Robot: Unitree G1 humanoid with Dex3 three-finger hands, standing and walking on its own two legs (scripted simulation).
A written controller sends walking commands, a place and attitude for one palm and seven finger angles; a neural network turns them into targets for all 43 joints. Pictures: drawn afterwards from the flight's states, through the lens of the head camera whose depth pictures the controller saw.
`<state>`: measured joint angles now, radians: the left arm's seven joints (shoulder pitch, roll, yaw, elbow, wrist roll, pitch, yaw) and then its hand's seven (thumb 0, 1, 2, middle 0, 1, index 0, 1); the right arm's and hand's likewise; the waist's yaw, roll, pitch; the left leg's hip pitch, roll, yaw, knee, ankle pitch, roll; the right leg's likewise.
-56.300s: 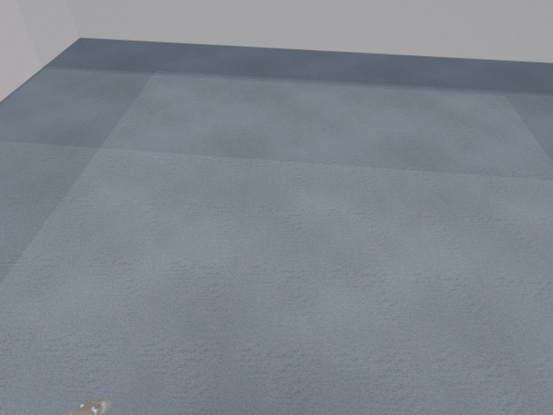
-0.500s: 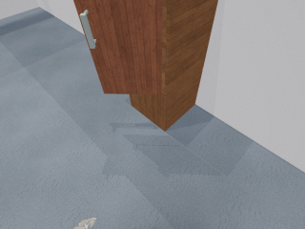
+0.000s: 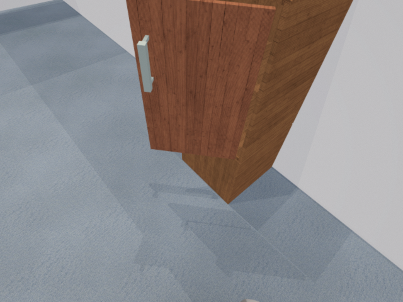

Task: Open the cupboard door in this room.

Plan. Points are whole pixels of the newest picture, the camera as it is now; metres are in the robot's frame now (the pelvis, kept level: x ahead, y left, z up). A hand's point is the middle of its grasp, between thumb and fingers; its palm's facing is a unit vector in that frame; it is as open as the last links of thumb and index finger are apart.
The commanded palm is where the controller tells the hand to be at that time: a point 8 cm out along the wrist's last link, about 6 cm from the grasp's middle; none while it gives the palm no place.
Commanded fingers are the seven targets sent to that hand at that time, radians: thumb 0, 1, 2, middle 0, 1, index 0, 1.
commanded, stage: take the last steps up to it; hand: left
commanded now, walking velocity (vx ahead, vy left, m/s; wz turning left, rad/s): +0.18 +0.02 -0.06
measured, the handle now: (147, 64) +0.69 +0.23 +0.08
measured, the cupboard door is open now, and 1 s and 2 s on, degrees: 42 42 42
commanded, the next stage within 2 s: come to a stop and stand still in 0.08 s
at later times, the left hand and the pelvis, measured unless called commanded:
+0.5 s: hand (142, 268) +0.21 +0.16 -0.17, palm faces -0.02 -0.99 -0.17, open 7.4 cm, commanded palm none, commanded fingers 0.00 0.90 0.90 -0.20 -0.30 -0.20 -0.30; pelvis +0.11 +0.00 +0.00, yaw -1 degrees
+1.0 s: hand out of the picture +0.11 +0.18 -0.16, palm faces -0.01 -0.96 -0.26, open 7.4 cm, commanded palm none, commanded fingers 0.00 0.90 0.90 -0.20 -0.30 -0.20 -0.30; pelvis +0.08 -0.01 +0.00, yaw -2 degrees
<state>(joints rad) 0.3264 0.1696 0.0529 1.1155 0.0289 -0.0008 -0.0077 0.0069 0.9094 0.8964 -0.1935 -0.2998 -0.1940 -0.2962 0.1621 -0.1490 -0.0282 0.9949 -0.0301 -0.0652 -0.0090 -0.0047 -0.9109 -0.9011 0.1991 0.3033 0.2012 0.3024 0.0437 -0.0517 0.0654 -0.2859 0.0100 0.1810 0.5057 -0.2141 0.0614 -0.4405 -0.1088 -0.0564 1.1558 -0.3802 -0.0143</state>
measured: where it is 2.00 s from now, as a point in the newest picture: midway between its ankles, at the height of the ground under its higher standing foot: outside the picture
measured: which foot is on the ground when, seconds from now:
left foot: down 0.00-1.00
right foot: up 0.00-0.26, down 0.28-1.00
